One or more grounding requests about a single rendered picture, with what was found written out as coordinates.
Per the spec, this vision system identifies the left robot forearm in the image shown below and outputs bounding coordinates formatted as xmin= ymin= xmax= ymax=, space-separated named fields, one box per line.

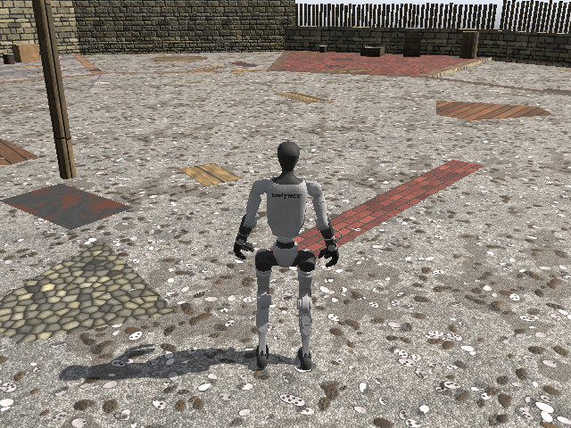
xmin=236 ymin=214 xmax=252 ymax=245

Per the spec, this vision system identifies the robot head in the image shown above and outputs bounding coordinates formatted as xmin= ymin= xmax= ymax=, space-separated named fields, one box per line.
xmin=272 ymin=141 xmax=302 ymax=185

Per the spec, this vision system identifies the robot right thigh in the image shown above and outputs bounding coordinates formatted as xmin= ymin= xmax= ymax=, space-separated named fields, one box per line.
xmin=297 ymin=249 xmax=316 ymax=313

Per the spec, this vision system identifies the robot right upper arm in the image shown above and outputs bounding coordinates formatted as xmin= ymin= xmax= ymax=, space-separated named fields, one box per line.
xmin=306 ymin=181 xmax=329 ymax=231

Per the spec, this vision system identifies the left robot hand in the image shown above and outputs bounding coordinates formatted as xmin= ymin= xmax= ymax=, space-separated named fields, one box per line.
xmin=233 ymin=242 xmax=254 ymax=259

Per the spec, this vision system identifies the right robot forearm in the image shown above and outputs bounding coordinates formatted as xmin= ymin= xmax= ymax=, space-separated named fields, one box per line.
xmin=320 ymin=217 xmax=337 ymax=251

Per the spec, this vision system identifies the right robot hand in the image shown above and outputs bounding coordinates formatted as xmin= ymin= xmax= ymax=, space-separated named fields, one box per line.
xmin=319 ymin=248 xmax=339 ymax=268

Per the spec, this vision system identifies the robot left upper arm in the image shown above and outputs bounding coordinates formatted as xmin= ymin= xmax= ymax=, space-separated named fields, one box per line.
xmin=243 ymin=179 xmax=269 ymax=228

